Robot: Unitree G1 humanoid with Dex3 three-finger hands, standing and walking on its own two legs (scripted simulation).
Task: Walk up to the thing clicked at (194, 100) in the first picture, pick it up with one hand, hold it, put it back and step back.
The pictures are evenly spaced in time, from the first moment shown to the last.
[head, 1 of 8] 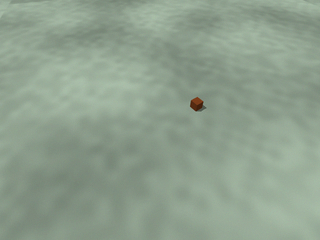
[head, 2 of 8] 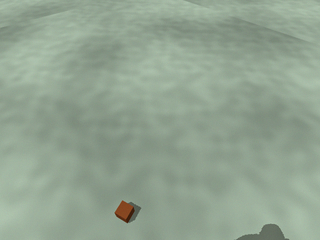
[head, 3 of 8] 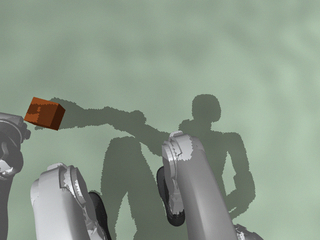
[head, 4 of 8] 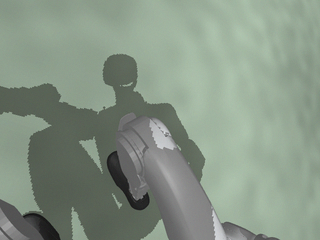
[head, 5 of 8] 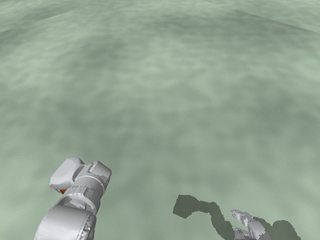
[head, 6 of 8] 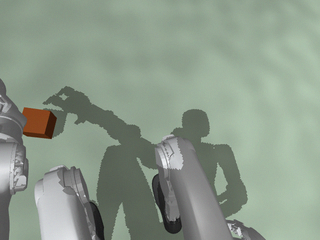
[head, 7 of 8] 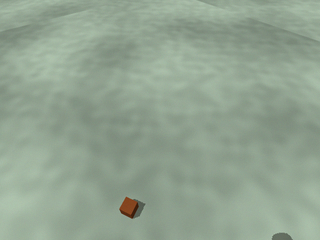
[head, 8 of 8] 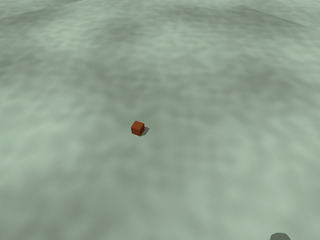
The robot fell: no
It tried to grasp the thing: yes
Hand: left
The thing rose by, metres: 0.66
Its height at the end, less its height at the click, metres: +0.00
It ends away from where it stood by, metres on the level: 0.01
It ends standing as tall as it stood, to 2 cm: yes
